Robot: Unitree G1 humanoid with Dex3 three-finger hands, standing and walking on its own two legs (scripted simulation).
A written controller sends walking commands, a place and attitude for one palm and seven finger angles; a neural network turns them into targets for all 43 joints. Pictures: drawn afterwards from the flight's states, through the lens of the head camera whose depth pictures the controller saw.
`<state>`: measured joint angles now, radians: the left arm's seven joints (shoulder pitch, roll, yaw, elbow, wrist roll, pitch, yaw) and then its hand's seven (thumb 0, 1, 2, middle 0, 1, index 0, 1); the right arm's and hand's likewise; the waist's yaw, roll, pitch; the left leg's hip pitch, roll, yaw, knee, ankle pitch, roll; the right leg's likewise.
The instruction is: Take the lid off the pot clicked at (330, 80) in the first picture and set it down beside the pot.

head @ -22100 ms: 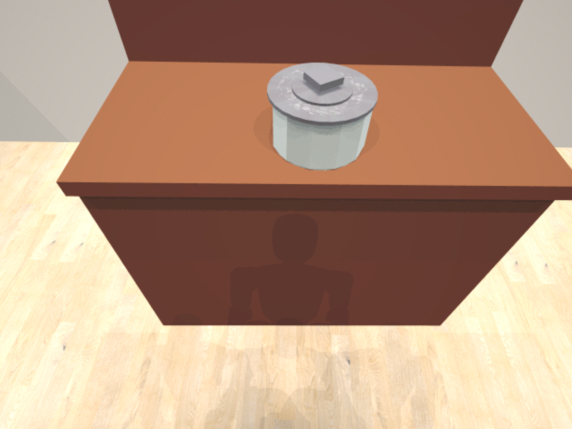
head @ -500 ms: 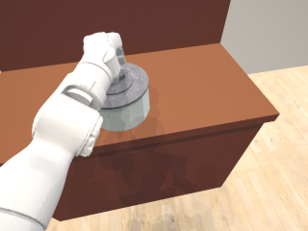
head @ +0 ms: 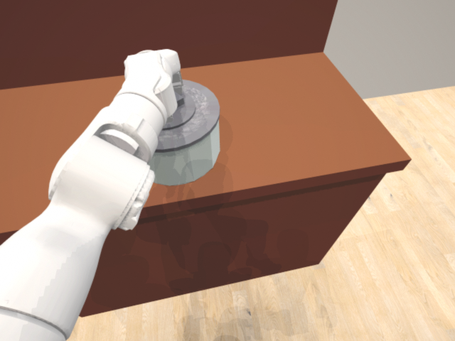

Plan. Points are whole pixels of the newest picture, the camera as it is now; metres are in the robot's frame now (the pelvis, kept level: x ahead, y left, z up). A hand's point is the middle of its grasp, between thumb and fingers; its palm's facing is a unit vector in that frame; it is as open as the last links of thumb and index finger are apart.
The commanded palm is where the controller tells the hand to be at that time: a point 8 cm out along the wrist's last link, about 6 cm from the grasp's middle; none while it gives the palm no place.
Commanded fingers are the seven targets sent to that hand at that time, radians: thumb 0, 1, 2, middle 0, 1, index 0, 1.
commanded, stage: lower the open fingers around the knob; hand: left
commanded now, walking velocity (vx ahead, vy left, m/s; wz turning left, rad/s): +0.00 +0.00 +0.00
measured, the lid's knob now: (164, 100) +0.53 +0.07 +0.14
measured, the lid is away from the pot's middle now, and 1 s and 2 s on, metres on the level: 0.00 0.00 0.00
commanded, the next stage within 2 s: close the fingers and squeeze the knob in 1.64 s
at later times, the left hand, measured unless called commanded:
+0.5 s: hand (164, 94) +0.51 +0.06 +0.17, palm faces -0.41 -0.06 -0.91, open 10.3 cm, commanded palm +0.52 +0.04 +0.20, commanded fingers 0.00 -0.22 1.19 -0.79 -0.08 -0.79 -0.08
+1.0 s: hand (164, 95) +0.50 +0.06 +0.17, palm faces -0.41 -0.10 -0.90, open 10.3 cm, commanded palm +0.52 +0.05 +0.20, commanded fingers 0.00 -0.22 1.19 -0.79 -0.08 -0.79 -0.08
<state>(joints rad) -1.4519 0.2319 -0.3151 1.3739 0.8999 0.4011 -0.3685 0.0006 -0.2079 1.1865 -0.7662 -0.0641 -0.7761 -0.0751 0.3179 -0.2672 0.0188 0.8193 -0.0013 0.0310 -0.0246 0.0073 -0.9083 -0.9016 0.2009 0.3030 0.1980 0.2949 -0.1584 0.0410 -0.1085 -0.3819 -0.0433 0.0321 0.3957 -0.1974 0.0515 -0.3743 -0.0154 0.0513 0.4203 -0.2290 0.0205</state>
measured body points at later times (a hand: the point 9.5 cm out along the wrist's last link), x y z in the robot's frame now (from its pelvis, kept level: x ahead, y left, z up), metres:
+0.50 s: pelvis +0.00 -0.01 -0.01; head +0.06 -0.01 +0.44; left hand +0.52 +0.06 +0.22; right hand -0.03 -0.28 -0.14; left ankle -0.01 +0.09 -0.74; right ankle -0.02 -0.14 -0.74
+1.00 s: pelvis +0.00 -0.01 -0.01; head +0.06 -0.02 +0.44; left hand +0.52 +0.07 +0.22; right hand +0.00 -0.27 -0.14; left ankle -0.01 +0.09 -0.74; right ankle -0.02 -0.14 -0.74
